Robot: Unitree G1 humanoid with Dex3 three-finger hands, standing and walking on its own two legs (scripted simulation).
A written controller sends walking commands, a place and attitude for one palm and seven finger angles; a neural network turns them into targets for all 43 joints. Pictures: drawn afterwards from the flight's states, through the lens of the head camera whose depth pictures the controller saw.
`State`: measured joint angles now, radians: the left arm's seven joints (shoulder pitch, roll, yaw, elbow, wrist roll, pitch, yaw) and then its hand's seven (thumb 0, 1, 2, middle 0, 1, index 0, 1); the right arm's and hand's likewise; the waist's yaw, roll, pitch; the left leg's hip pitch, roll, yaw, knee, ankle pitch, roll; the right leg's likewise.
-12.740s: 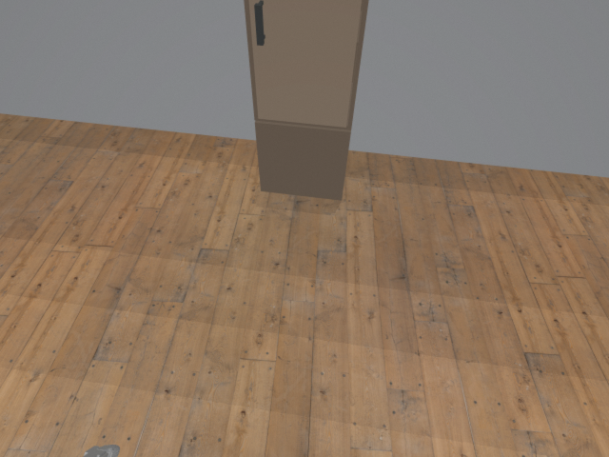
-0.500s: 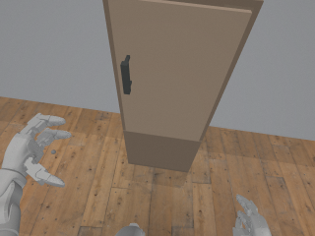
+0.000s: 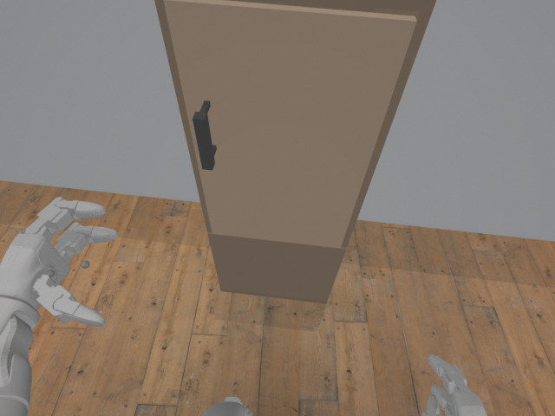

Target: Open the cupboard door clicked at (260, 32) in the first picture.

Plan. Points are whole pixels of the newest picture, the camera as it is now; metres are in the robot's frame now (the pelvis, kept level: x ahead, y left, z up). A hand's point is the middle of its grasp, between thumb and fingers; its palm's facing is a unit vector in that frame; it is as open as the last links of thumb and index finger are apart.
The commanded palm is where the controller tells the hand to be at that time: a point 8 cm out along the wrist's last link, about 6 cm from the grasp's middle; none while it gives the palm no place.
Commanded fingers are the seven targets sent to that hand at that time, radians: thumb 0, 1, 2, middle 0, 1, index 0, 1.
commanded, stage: raise the hand with hooked fingers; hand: left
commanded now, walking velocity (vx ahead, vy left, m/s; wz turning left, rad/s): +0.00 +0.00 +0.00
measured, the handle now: (207, 136) +0.58 +0.17 +0.06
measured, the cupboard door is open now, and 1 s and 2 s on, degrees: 0 0 0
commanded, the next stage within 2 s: move the hooked fingers beside the handle in 0.10 s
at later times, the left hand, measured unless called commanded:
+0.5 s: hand (107, 236) +0.33 +0.26 +0.08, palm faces -0.06 -1.00 -0.02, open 14.0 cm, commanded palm +0.31 +0.31 +0.08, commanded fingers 0.00 -0.50 0.30 -0.30 -1.20 -0.30 -1.20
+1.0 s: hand (126, 198) +0.40 +0.26 +0.08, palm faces -0.06 -1.00 +0.00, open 14.0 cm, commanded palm +0.39 +0.31 +0.08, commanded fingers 0.00 -0.50 0.30 -0.30 -1.20 -0.30 -1.20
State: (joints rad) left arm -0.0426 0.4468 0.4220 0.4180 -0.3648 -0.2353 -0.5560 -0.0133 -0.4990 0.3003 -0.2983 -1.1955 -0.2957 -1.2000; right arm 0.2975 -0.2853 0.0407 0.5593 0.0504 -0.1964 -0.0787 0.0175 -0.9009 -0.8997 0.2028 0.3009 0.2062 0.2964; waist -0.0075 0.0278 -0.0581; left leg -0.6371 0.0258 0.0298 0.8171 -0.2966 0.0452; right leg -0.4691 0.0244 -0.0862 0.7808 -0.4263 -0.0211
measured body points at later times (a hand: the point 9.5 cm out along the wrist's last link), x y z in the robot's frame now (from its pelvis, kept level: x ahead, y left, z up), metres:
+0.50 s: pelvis +0.00 -0.01 -0.01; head +0.04 +0.00 +0.44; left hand +0.33 +0.32 +0.08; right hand +0.14 -0.26 -0.09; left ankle +0.07 +0.09 -0.70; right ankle -0.02 -0.11 -0.70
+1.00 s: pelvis +0.01 +0.00 -0.01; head +0.07 +0.02 +0.43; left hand +0.40 +0.31 +0.08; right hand +0.10 -0.27 -0.11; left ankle +0.07 +0.09 -0.70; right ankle -0.02 -0.11 -0.70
